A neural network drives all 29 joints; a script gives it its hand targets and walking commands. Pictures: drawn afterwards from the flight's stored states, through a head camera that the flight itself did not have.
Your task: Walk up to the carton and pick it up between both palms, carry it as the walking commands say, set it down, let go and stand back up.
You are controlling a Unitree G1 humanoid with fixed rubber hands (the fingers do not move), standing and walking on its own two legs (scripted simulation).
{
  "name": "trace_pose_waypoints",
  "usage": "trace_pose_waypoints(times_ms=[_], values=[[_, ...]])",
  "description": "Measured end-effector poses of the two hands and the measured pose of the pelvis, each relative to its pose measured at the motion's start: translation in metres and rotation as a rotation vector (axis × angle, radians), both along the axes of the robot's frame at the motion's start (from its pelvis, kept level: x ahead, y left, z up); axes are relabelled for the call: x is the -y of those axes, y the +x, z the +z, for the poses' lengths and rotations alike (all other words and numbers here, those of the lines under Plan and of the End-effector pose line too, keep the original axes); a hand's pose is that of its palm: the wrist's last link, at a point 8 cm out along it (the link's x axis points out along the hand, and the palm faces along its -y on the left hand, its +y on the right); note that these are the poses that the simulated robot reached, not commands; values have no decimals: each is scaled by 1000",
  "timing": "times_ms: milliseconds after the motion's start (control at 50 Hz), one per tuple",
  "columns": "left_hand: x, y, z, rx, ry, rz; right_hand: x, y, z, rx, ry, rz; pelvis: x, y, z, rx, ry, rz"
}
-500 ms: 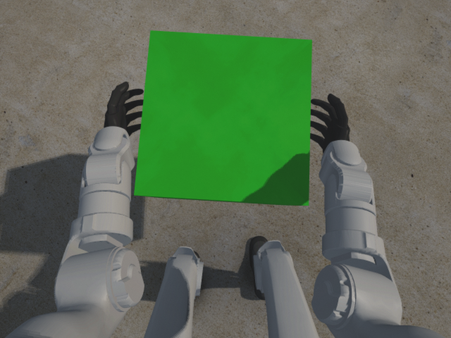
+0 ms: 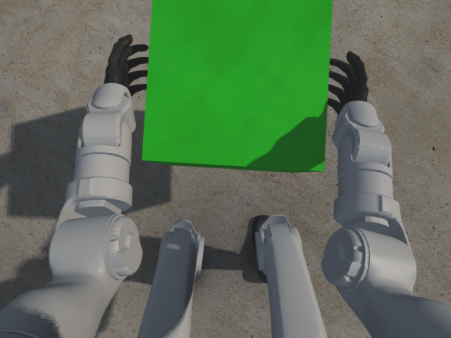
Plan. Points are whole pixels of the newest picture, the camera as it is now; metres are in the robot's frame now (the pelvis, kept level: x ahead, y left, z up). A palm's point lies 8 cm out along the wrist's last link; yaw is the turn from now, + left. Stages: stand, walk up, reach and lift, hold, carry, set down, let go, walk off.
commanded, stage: set down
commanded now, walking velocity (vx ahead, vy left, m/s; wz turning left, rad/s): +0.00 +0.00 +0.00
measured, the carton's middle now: (235, 91) +0.53 -0.02 -0.17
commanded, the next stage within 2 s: none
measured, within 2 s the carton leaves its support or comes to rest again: neither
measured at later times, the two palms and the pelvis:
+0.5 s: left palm (134, 92) +0.52 +0.17 -0.17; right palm (327, 109) +0.49 -0.20 -0.18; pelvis -0.02 -0.01 -0.07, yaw +1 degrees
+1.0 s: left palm (145, 97) +0.55 +0.17 -0.26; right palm (310, 110) +0.52 -0.20 -0.27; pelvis -0.01 +0.00 -0.12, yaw +1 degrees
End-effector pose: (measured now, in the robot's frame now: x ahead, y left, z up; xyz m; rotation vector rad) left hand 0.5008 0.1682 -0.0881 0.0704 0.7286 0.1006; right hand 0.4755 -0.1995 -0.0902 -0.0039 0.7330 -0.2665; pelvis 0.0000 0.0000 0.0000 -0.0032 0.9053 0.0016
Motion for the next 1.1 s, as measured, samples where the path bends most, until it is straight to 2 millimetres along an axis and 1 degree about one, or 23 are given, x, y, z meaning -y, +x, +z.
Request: trace_pose_waypoints(times_ms=[320, 580, 840, 1100], values=[[-2, 14, -52, 3, 7, -8, 0, 12, -60, 1, 23, 14, 8, -9, -42, -24, 9, 7], [-2, 26, -96, 5, -6, -27, 0, 23, -105, 1, 21, 8, 8, -17, -75, -4, 7, 13], [-5, 39, -145, -1, -1, -30, -2, 36, -150, -7, 9, 17, 6, -15, -103, 15, -3, 21], [-5, 48, -194, -18, 7, -35, -2, 44, -195, -24, -1, 25, 3, -12, -128, 62, -11, 29]])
